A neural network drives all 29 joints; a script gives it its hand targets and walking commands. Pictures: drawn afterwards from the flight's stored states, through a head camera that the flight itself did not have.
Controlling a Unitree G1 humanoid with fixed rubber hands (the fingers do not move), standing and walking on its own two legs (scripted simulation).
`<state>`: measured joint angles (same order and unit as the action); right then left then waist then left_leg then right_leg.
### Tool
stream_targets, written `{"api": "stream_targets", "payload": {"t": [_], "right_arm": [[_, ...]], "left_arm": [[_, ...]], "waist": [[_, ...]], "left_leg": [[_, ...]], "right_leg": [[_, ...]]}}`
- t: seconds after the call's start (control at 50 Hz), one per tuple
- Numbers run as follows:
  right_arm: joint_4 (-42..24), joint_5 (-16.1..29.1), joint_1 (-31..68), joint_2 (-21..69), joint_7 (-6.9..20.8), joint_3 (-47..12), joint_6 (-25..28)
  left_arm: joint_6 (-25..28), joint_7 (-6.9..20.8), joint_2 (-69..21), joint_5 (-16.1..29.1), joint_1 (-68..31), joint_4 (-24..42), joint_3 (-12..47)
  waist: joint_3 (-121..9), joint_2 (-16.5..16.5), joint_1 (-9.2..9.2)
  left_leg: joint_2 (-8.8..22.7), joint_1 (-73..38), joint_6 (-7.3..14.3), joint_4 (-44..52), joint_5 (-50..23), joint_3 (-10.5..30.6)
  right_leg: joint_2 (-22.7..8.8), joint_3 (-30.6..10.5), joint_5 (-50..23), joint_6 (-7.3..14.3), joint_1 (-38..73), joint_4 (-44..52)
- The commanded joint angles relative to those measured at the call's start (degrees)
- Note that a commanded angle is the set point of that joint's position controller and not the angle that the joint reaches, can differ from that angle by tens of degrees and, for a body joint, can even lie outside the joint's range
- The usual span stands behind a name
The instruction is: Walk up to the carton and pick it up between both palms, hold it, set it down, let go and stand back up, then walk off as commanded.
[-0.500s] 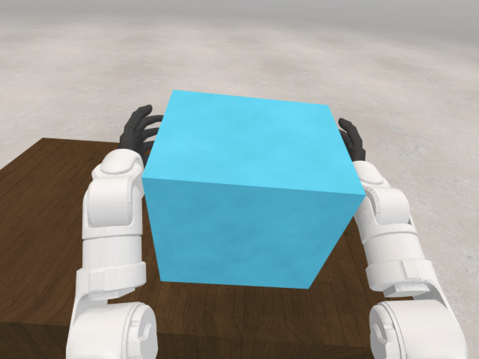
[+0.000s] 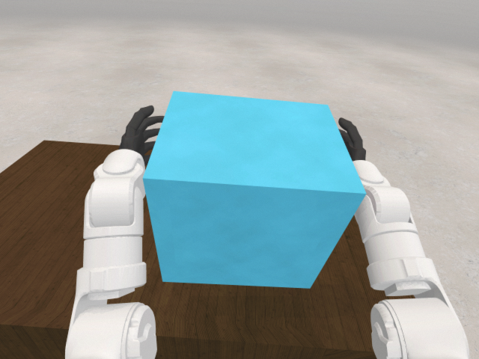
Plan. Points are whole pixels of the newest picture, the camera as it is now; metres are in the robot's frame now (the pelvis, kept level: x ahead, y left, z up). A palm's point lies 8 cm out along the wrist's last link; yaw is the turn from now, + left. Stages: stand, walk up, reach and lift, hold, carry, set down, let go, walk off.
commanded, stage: hold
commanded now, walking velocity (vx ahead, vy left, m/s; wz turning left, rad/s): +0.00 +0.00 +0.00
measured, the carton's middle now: (244, 193) +0.34 -0.02 +0.19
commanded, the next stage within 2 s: none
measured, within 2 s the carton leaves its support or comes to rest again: neither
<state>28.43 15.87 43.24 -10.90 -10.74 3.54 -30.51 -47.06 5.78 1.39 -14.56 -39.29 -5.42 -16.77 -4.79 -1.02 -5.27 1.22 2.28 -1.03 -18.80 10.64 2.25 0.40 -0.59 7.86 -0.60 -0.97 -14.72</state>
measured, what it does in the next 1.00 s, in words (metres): stands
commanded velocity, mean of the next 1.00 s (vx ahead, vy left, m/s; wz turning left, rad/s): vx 0.00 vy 0.00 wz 0.00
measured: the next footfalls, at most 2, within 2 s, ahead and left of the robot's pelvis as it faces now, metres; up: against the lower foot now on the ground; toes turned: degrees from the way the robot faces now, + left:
none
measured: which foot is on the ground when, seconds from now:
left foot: down 0.00-1.00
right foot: down 0.00-1.00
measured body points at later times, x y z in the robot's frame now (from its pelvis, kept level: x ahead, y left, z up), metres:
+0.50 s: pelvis +0.00 +0.00 +0.00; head -0.07 +0.01 +0.44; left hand +0.37 +0.15 +0.25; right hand +0.37 -0.20 +0.24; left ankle +0.00 +0.13 -0.75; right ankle +0.01 -0.13 -0.75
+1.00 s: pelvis +0.00 +0.00 +0.00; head -0.08 +0.02 +0.44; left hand +0.37 +0.15 +0.25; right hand +0.36 -0.20 +0.24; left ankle +0.00 +0.13 -0.75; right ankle +0.01 -0.13 -0.75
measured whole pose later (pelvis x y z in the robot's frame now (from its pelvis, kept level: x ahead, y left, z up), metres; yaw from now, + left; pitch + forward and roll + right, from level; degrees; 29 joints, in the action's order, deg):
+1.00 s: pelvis +0.00 +0.00 +0.00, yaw +0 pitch -6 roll -1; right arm 27.4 16.5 42.6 -11.2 -10.5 3.4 -31.5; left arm -48.4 5.5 0.9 -14.9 -38.1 -3.6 -16.3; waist -5.0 -1.3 -5.8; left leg 1.1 2.0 -0.9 -18.5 10.5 1.9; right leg 0.4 -1.0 7.9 -0.6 -0.8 -14.7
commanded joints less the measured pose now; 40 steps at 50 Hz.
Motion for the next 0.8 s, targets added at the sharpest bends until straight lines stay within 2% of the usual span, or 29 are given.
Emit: {"api": "stream_targets", "payload": {"t": [0.0,0.02,0.04,0.06,0.08,0.12,0.14,0.16,0.22,0.26,0.28,0.3,0.36,0.42,0.44,0.46,0.48,0.52,0.54,0.56,0.58,0.62,0.64,0.68,0.7,0.72,0.74,0.76,0.78], "right_arm": [[-18.41,8.44,43.15,30.11,9.02,-19.99,2.04],[-15.74,7.28,43.59,29.79,9.02,-18.11,1.64],[-16.94,7.53,42.33,29.71,9.17,-18.55,1.59],[-16.43,7.14,43.98,30.73,9.14,-18.67,1.59],[-18.54,7.50,43.77,30.24,9.22,-18.62,2.12],[-21.32,8.39,45.69,31.17,9.20,-20.01,2.51],[-22.34,8.50,44.94,31.67,8.97,-20.19,2.64],[-21.83,8.24,45.39,31.35,9.08,-20.00,2.69],[-18.34,6.81,43.92,30.50,8.81,-18.87,2.13],[-17.64,6.25,42.13,30.05,8.92,-17.96,1.74],[-17.47,6.64,43.66,30.98,8.95,-18.86,2.02],[-18.56,6.91,44.24,30.05,8.98,-18.76,2.01],[-18.85,6.79,44.23,30.65,8.76,-18.32,2.18],[-19.67,6.54,45.02,31.08,8.50,-18.31,2.26],[-19.28,6.61,45.87,31.18,8.52,-18.53,2.13],[-18.04,6.37,44.22,31.76,8.48,-18.72,1.96],[-17.67,6.49,43.31,31.32,8.53,-18.48,1.90],[-17.26,7.22,44.45,31.17,8.68,-18.69,1.94],[-18.19,7.29,45.01,31.70,8.67,-19.10,1.93],[-16.91,6.64,44.21,30.64,8.64,-18.29,1.55],[-17.30,6.56,44.42,31.27,8.61,-18.34,1.76],[-17.48,6.93,45.77,32.41,8.65,-18.81,1.92],[-16.43,6.54,46.09,32.44,8.74,-18.72,2.04],[-18.13,7.10,46.93,32.87,8.91,-19.06,2.76],[-19.35,7.60,45.63,32.03,8.95,-19.52,2.73],[-19.91,8.03,44.02,30.98,8.70,-19.09,2.63],[-17.59,7.47,43.32,30.48,8.54,-18.55,1.97],[-18.30,8.05,43.68,31.18,8.46,-18.96,2.16],[-18.14,7.52,42.89,30.25,8.48,-18.47,1.78]], "left_arm": [[1.35,6.95,-24.45,6.88,-31.10,3.80,20.62],[1.43,7.42,-25.11,7.34,-33.54,2.26,21.05],[1.03,7.49,-25.24,6.97,-31.51,3.44,21.20],[1.11,7.79,-24.12,6.64,-32.63,2.38,19.40],[1.36,7.58,-26.33,8.31,-33.63,5.11,22.81],[1.57,7.21,-26.02,8.63,-33.50,5.48,22.05],[2.02,6.98,-26.03,9.23,-33.74,6.57,23.14],[2.09,6.66,-26.43,9.47,-34.83,6.52,23.91],[1.68,7.14,-24.48,7.77,-32.79,2.84,21.19],[1.29,7.38,-25.16,7.85,-32.02,3.58,21.71],[1.62,7.47,-24.58,7.72,-33.34,4.10,21.19],[1.13,7.54,-24.66,7.42,-32.18,3.29,20.71],[1.88,7.51,-25.81,9.10,-34.44,4.87,22.82],[1.99,7.59,-25.16,8.82,-34.17,2.70,22.10],[1.93,7.55,-24.49,8.23,-34.23,1.92,21.46],[2.24,7.77,-24.68,8.37,-33.46,2.30,21.16],[2.18,7.65,-25.42,8.83,-33.75,3.71,22.35],[2.16,7.58,-24.93,8.66,-34.12,2.61,21.27],[2.15,7.48,-24.45,8.35,-33.69,2.89,20.98],[1.65,7.66,-24.12,7.77,-32.66,1.73,20.59],[2.09,7.81,-24.42,8.45,-33.75,2.15,20.64],[2.31,7.81,-24.55,7.96,-34.92,1.93,20.02],[2.46,7.67,-24.51,8.15,-35.33,0.80,20.13],[3.01,7.24,-25.39,9.00,-36.43,2.75,21.26],[2.78,7.16,-26.44,9.67,-35.12,4.60,22.86],[2.90,6.93,-26.99,10.65,-34.56,5.17,24.31],[2.46,7.07,-26.02,9.44,-34.73,3.56,23.08],[2.49,7.10,-26.06,9.25,-34.82,4.36,22.90],[2.13,7.23,-26.48,9.25,-33.10,3.37,23.10]], "waist": [[-14.58,1.39,1.55],[-13.14,1.41,0.06],[-13.30,0.81,0.41],[-12.57,-0.40,1.81],[-14.93,0.96,-0.20],[-16.93,-0.55,0.83],[-18.08,-0.34,0.27],[-18.90,0.65,-0.15],[-14.45,0.16,0.39],[-13.95,0.67,-0.69],[-14.87,0.97,0.62],[-14.83,0.62,0.96],[-17.31,1.15,-0.78],[-16.78,0.49,-0.23],[-16.07,0.68,0.52],[-16.06,-0.34,-0.01],[-16.20,0.93,-0.75],[-16.88,1.50,0.63],[-17.51,0.62,0.92],[-15.89,1.00,0.57],[-16.26,0.27,-0.27],[-16.09,-0.29,0.99],[-14.89,-0.42,0.79],[-18.44,0.24,0.63],[-19.06,1.27,-0.05],[-19.29,1.59,-1.55],[-16.32,2.19,-0.75],[-18.54,2.09,-0.42],[-15.45,1.91,-0.85]], "left_leg": [[-3.27,-0.19,-0.08,2.04,-15.76,-3.15],[-3.45,0.82,-0.23,2.77,-12.41,-3.50],[-3.04,0.31,0.03,2.78,-14.39,-3.26],[-3.38,1.45,0.57,3.04,-11.51,-3.99],[-2.97,0.70,0.12,2.98,-13.35,-3.23],[-3.47,0.09,0.32,2.06,-15.39,-3.38],[-3.64,-0.73,0.07,1.60,-16.04,-3.40],[-3.67,-1.22,-0.13,1.53,-16.05,-3.20],[-3.48,0.27,0.67,2.50,-11.19,-3.41],[-3.40,0.22,0.85,2.95,-11.72,-3.22],[-3.56,0.40,0.91,3.01,-11.28,-3.61],[-3.55,0.63,1.18,3.20,-11.01,-3.61],[-3.57,0.15,0.40,2.60,-12.15,-3.20],[-3.91,0.35,1.01,2.49,-10.56,-3.61],[-4.07,0.84,1.17,2.79,-9.38,-3.73],[-3.89,0.66,1.20,2.66,-9.82,-3.54],[-3.63,0.41,0.74,2.75,-11.00,-3.39],[-3.90,0.68,0.92,2.45,-10.70,-3.67],[-3.81,0.37,0.99,2.48,-11.35,-3.53],[-3.93,0.67,0.99,2.77,-9.97,-3.56],[-4.19,0.62,0.93,2.48,-10.90,-3.65],[-4.00,0.41,1.25,2.82,-9.60,-3.99],[-3.96,1.34,1.34,2.98,-8.11,-3.79],[-3.63,0.56,1.14,2.74,-11.48,-3.56],[-3.68,-0.61,0.39,2.20,-13.90,-3.32],[-3.39,-1.50,-0.17,1.77,-15.69,-2.72],[-3.56,-0.82,-0.26,2.04,-14.77,-3.09],[-3.77,-1.14,-0.02,1.48,-15.01,-3.03],[-3.47,-0.49,-0.21,2.23,-14.13,-2.79]], "right_leg": [[3.96,1.27,-12.26,0.03,7.31,0.11],[3.56,1.50,-9.78,0.27,6.43,0.68],[3.98,1.42,-11.17,0.32,6.94,0.27],[3.64,1.51,-8.69,0.15,6.59,0.65],[3.59,1.57,-11.18,0.06,6.70,-0.22],[3.82,1.47,-13.19,-0.38,7.43,-0.23],[3.76,1.50,-15.19,-0.43,7.53,-0.41],[3.85,1.51,-14.76,-0.25,7.14,-0.35],[3.23,1.21,-9.88,-0.03,5.41,0.64],[3.23,1.42,-10.38,-0.18,5.86,0.51],[2.92,1.22,-10.07,-0.44,5.78,0.32],[3.19,1.45,-9.56,-0.46,5.73,0.35],[3.24,1.43,-11.83,-0.27,6.30,-0.03],[3.13,1.25,-10.18,-0.47,5.84,0.55],[3.14,1.37,-8.79,-0.57,5.27,0.60],[2.93,1.34,-9.75,-0.70,6.07,0.46],[2.89,1.24,-11.12,-0.55,6.10,0.10],[3.24,0.96,-9.87,-0.40,5.77,0.48],[3.29,1.36,-10.71,-0.56,6.55,0.17],[3.27,1.31,-9.05,-0.39,5.57,0.66],[2.99,1.25,-10.69,-0.73,6.27,0.51],[3.17,1.20,-8.47,-0.39,5.97,0.82],[3.09,1.39,-7.18,-0.47,5.20,0.82],[3.50,1.44,-10.20,-0.39,6.40,0.01],[3.85,1.58,-12.21,-0.29,6.44,-0.24],[3.90,1.81,-14.31,-0.08,6.47,-0.50],[3.76,1.62,-13.31,-0.21,5.64,-0.12],[3.76,1.36,-12.83,0.11,7.10,0.12],[3.79,1.68,-11.40,0.19,6.31,0.35]]}}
